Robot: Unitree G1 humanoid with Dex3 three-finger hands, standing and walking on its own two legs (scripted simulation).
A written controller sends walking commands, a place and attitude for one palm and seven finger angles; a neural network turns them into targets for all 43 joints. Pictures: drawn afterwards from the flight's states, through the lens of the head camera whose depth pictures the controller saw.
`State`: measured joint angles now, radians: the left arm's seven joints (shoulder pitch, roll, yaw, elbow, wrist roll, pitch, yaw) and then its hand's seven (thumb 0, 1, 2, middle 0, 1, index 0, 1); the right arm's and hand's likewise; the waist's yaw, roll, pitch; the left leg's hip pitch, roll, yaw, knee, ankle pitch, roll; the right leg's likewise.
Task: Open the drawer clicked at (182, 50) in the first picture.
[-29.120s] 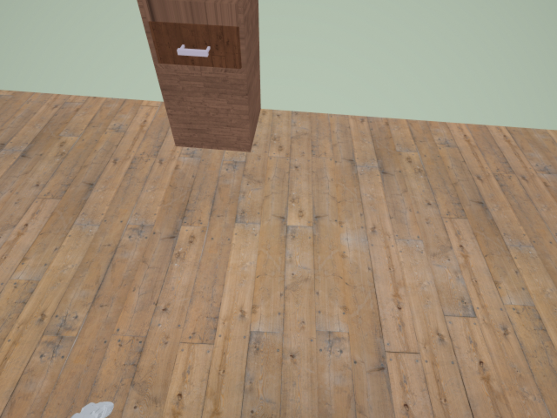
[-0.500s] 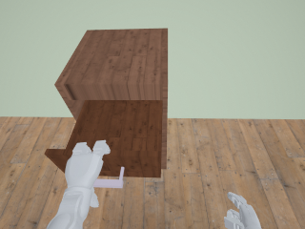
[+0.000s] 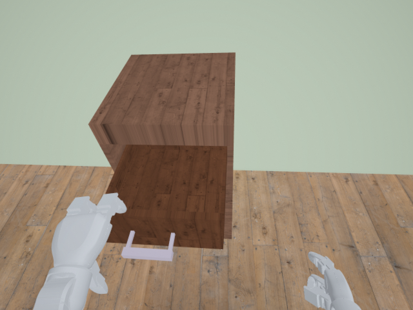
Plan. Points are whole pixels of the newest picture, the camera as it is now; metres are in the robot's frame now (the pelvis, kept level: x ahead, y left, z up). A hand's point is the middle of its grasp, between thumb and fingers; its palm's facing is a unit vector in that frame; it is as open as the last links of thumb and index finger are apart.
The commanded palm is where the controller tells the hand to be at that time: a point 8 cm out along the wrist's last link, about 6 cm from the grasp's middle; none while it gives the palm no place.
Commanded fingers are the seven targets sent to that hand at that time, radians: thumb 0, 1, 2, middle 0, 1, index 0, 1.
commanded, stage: draw the hand back to the body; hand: left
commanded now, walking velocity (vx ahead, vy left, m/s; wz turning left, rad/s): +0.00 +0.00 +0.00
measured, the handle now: (149, 245) +0.30 +0.22 -0.17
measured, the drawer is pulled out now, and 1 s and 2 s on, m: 0.25 0.25 0.25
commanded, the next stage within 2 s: step back with the hand held close in 1.04 s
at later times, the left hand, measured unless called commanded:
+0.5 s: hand (78, 218) +0.21 +0.23 +0.14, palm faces +0.31 -0.86 -0.40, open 11.6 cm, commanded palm +0.17 +0.27 +0.17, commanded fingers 0.00 0.34 0.66 -0.24 -0.66 -0.24 -0.66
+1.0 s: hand (49, 216) +0.20 +0.25 +0.17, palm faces +0.41 -0.81 -0.41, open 7.7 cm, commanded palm +0.15 +0.29 +0.19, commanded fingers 0.00 0.90 0.90 -0.20 -0.30 -0.20 -0.30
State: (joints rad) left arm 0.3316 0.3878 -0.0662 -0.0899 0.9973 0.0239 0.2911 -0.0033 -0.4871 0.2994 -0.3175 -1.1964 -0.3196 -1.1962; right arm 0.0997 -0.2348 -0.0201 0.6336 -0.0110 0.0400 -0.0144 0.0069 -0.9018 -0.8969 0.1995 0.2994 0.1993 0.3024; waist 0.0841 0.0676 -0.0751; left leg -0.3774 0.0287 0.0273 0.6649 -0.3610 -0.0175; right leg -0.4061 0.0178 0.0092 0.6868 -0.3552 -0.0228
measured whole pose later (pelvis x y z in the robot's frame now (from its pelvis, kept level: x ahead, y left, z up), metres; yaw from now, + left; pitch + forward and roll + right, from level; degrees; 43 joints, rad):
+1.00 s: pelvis +0.02 +0.01 +0.02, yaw +1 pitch -2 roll +0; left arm 0.56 0.31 0.27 -0.49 -0.04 -0.11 0.11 0.01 0.81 0.86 -0.21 -0.35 -0.21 -0.35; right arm 0.18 -0.20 0.02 0.63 0.01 -0.16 -0.07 0.01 -0.90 -0.90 0.20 0.30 0.20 0.30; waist 0.06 0.07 0.00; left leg -0.12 0.02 0.01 0.45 -0.30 -0.01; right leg -0.12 0.01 -0.01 0.43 -0.28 -0.01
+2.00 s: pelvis -0.10 +0.01 +0.00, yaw +1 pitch +0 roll -2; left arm 0.63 0.38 0.36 -0.60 -0.01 -0.19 0.21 0.01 0.89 0.90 -0.21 -0.30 -0.21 -0.30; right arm 0.23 -0.20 0.01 0.58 -0.03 -0.13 -0.08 0.01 -0.90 -0.90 0.20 0.30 0.20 0.30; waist -0.03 0.02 0.01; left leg -0.43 0.04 -0.02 0.61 -0.20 0.00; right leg -0.42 0.05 0.00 0.59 -0.29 -0.01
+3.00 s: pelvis -0.24 -0.03 +0.01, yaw +0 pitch +1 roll +0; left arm 0.66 0.39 0.37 -0.62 -0.02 -0.24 0.16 0.01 0.89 0.90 -0.21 -0.30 -0.21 -0.30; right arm 0.22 -0.19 0.01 0.64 0.01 -0.13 -0.04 0.01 -0.90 -0.90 0.20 0.30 0.20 0.30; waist -0.01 -0.02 0.00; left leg -0.26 0.04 0.02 0.57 -0.37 0.02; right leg -0.31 0.03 -0.04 0.51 -0.22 -0.04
